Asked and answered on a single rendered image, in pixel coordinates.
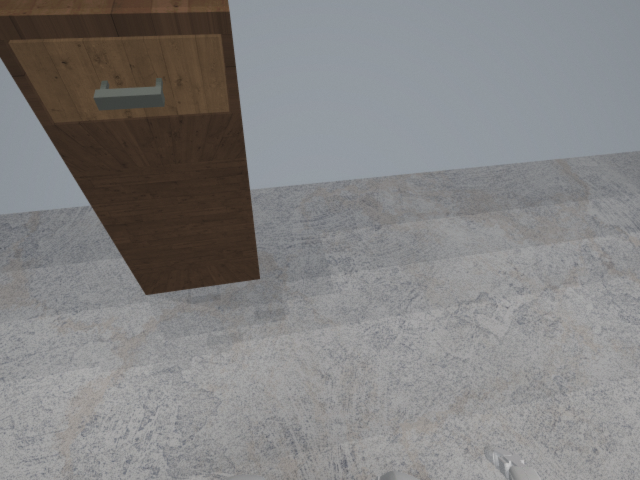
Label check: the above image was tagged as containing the right robot hand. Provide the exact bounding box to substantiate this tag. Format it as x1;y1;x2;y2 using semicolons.
484;445;541;480

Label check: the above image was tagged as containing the cabinet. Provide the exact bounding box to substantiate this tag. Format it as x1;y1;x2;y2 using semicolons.
0;0;260;295

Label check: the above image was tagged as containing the handle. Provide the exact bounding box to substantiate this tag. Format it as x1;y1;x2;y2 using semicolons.
93;78;165;111

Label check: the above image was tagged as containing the drawer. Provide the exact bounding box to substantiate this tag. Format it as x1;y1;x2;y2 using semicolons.
9;34;229;123

